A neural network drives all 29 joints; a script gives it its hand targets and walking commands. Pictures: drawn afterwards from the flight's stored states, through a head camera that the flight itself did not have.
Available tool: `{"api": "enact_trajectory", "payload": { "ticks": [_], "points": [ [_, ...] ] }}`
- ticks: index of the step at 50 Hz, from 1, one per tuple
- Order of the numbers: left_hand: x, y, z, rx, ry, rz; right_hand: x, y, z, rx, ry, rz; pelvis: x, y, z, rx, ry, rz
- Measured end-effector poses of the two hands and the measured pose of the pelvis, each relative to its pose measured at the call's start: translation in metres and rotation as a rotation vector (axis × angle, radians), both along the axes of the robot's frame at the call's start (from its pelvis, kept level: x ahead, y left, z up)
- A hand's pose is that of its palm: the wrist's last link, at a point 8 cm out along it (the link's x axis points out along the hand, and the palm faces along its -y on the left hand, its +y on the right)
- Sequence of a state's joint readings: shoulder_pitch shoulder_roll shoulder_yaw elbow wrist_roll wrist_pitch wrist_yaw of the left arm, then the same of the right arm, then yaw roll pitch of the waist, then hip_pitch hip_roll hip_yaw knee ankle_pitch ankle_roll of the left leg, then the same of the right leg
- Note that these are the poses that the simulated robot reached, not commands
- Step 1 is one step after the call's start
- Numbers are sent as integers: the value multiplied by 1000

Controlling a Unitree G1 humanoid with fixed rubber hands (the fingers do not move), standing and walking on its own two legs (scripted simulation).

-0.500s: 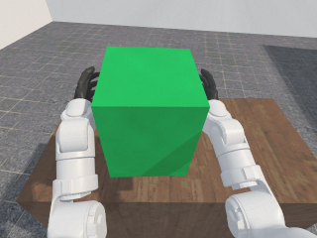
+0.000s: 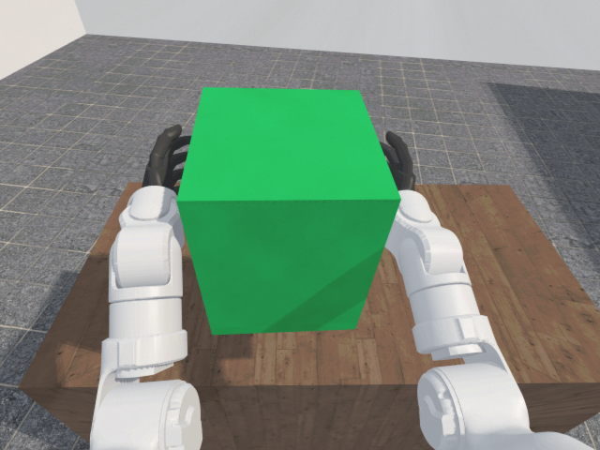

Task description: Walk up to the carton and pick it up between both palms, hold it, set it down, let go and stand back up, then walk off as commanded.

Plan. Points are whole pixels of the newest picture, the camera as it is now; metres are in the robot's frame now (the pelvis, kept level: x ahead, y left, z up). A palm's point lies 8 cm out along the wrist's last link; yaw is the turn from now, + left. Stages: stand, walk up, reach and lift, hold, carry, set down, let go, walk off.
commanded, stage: hold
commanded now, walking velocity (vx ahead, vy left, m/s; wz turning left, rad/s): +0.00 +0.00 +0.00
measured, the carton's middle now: (283, 215) +0.37 -0.01 +0.15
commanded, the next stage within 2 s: set down in 1.02 s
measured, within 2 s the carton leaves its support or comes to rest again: neither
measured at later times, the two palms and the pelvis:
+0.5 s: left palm (142, 208) +0.35 +0.16 +0.20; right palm (387, 190) +0.35 -0.14 +0.21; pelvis -0.01 +0.00 +0.00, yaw +0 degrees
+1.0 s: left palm (151, 200) +0.37 +0.15 +0.20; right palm (386, 190) +0.36 -0.14 +0.19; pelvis +0.00 +0.00 +0.00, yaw +0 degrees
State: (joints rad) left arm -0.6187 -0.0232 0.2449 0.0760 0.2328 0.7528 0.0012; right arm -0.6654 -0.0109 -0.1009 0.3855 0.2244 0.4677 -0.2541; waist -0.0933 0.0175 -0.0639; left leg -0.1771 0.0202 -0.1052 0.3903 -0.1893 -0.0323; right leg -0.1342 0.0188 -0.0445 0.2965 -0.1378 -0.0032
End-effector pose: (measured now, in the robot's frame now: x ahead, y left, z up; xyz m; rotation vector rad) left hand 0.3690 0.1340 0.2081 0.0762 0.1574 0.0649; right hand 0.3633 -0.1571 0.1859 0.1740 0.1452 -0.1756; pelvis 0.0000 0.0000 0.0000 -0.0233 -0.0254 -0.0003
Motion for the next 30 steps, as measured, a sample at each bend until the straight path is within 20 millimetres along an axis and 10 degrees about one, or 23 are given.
{"api": "enact_trajectory", "payload": {
  "ticks": [30],
  "points": [
    [-24, 17, -2, -64, -9, 11, -19, 16, 14, -51, -10, 14, -16, 1, -1, -1, -24, 0]
  ]
}}
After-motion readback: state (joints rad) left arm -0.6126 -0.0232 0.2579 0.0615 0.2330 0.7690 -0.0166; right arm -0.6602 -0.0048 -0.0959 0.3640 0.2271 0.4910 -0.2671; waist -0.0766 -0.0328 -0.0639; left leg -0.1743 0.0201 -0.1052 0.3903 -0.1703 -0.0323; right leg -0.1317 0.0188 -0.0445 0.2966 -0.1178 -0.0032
